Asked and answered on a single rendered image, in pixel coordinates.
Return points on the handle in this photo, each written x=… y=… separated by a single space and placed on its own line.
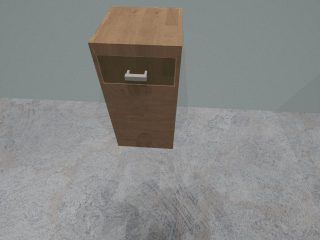
x=135 y=77

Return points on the cabinet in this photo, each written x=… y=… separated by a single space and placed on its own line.
x=142 y=115

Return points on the drawer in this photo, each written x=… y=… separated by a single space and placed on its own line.
x=160 y=70

